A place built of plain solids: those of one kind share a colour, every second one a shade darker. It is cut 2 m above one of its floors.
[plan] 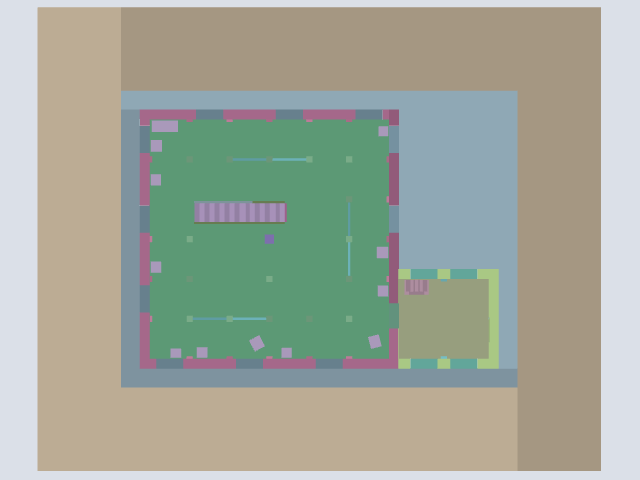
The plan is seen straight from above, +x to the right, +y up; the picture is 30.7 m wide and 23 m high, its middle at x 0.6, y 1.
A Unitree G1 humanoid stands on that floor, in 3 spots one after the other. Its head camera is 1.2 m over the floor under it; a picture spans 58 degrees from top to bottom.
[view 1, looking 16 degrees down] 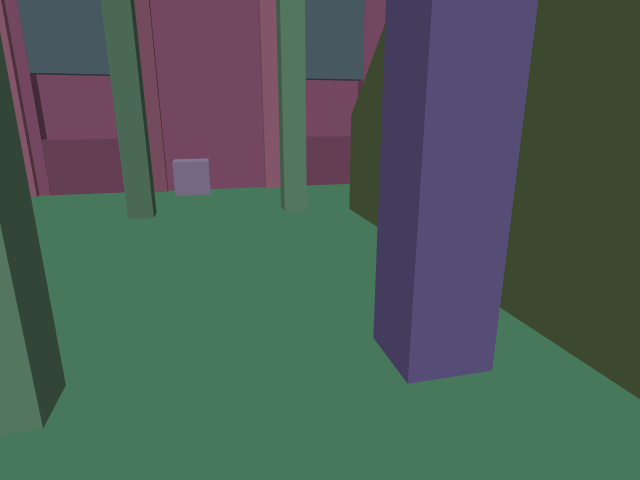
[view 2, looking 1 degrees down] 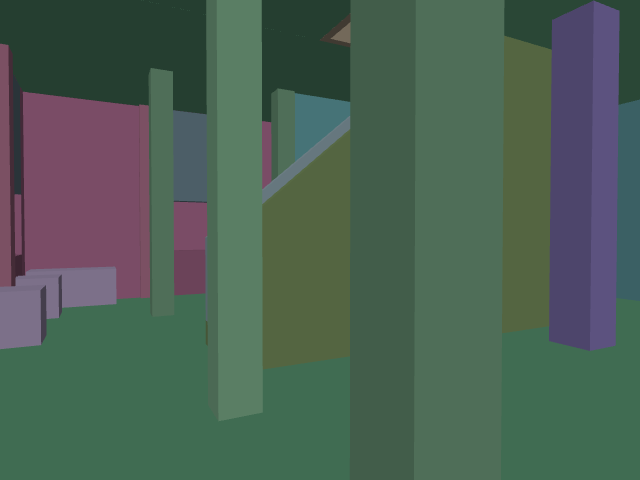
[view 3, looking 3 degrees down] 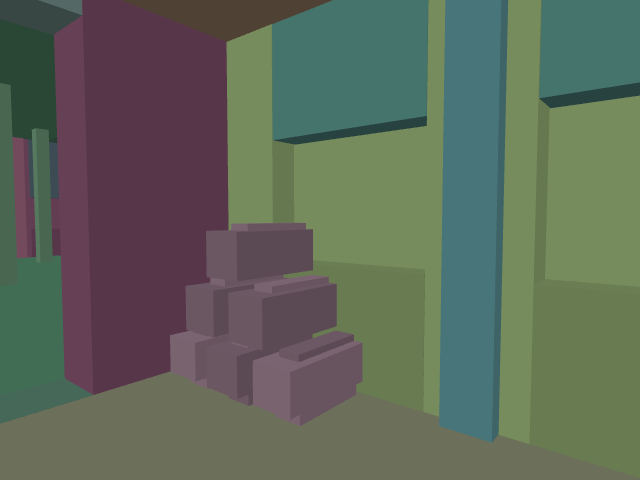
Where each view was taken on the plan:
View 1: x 0.00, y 0.00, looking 166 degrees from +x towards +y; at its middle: floor_storey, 4.35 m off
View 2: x -6.45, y -1.82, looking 63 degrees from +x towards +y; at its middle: wall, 4.03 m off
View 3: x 7.38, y -3.30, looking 129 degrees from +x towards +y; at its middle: wall_annex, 3.46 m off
